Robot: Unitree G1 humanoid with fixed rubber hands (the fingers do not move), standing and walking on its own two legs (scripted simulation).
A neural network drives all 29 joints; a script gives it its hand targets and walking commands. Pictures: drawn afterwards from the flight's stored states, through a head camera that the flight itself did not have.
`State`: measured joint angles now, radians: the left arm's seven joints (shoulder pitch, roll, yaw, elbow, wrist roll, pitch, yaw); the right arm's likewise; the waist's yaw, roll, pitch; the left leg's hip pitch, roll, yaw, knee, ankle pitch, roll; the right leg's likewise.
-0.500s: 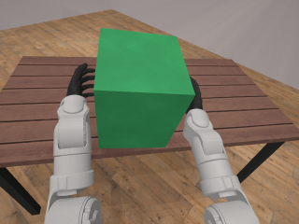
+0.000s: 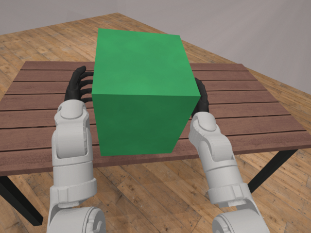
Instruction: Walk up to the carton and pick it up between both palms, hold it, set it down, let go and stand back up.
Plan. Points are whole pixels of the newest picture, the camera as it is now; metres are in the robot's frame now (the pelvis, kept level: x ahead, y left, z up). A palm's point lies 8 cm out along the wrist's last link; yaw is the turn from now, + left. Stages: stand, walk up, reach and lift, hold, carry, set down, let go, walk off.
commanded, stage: hold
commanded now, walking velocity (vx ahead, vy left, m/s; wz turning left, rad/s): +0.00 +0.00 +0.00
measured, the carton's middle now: (138, 97) +0.42 +0.01 +0.16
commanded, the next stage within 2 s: none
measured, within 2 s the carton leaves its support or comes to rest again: neither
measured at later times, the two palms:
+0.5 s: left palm (72, 102) +0.35 +0.15 +0.20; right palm (198, 109) +0.34 -0.13 +0.18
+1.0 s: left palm (69, 103) +0.35 +0.16 +0.20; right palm (197, 109) +0.34 -0.13 +0.19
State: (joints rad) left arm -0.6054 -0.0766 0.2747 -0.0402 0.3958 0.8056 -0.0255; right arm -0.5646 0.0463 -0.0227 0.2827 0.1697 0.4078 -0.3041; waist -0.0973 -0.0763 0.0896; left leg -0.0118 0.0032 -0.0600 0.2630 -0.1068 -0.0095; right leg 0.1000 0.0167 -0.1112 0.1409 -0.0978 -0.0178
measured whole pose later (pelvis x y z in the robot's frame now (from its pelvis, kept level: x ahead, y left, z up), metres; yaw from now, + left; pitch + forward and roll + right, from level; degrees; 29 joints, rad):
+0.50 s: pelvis +0.00 +0.00 +0.00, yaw +0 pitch -9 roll -1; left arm -0.61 -0.08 0.28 -0.08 0.41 0.86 -0.02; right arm -0.58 0.05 -0.02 0.27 0.18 0.44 -0.31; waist -0.09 -0.08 0.09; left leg 0.00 0.01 -0.06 0.26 -0.11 -0.01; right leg 0.11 0.02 -0.11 0.15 -0.10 -0.02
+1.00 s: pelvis +0.00 +0.00 +0.00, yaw +0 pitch -9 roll -1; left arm -0.59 -0.09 0.28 -0.10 0.42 0.88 -0.03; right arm -0.58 0.05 -0.01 0.26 0.19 0.46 -0.32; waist -0.08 -0.07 0.08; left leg 0.01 0.01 -0.06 0.26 -0.11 -0.01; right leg 0.11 0.02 -0.11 0.15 -0.10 -0.02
